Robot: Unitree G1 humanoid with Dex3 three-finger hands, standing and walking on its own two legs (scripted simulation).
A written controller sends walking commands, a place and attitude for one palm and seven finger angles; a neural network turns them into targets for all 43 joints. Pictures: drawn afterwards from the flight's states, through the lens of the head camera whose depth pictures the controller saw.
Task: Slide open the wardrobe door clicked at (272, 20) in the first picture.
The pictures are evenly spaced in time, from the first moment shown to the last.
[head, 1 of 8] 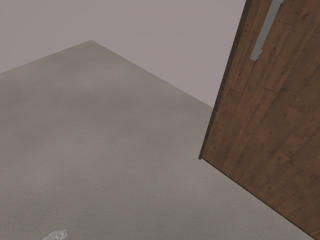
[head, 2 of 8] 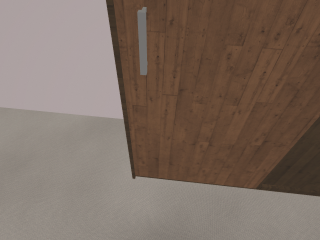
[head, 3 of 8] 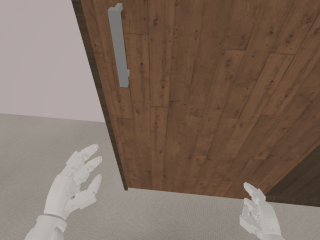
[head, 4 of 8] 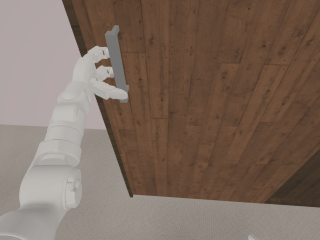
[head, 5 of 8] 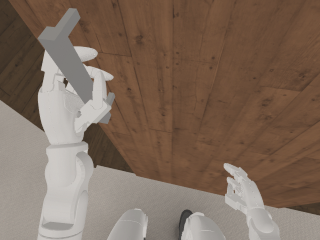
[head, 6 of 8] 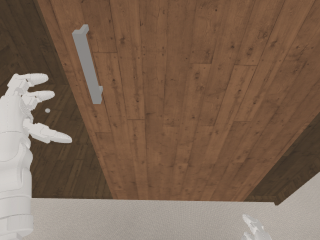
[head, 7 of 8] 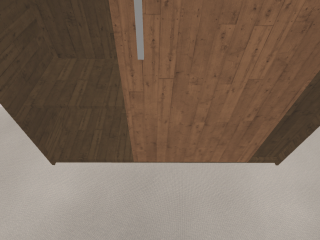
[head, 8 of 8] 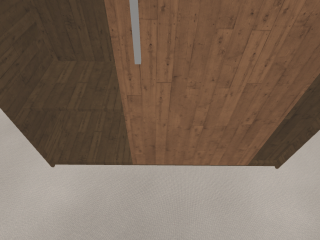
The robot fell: no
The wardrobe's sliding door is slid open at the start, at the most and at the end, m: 0.00 0.55 0.55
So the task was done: yes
